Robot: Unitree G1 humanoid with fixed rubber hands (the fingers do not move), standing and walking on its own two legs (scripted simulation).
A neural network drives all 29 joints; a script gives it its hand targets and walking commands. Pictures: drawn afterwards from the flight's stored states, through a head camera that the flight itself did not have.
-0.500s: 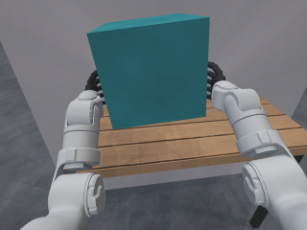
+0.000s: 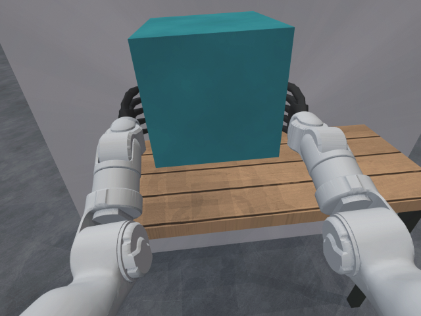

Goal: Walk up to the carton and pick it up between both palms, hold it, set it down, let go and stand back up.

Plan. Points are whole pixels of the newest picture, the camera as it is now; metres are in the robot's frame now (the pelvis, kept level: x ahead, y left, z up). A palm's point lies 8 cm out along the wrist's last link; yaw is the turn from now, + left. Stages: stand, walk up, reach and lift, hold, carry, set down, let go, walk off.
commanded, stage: set down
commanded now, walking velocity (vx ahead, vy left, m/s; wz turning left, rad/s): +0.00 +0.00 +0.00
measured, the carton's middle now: (209, 81) +0.46 +0.02 +0.31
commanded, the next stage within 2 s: none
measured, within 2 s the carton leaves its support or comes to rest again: neither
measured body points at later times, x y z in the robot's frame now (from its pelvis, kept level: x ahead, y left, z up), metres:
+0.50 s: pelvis +0.02 +0.00 +0.00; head -0.02 +0.02 +0.45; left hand +0.43 +0.18 +0.19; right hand +0.43 -0.14 +0.18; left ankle +0.03 +0.13 -0.75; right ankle +0.01 -0.13 -0.75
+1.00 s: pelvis +0.02 -0.01 +0.00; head -0.02 +0.01 +0.45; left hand +0.43 +0.17 +0.17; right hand +0.44 -0.14 +0.18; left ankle +0.03 +0.13 -0.75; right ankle +0.01 -0.13 -0.75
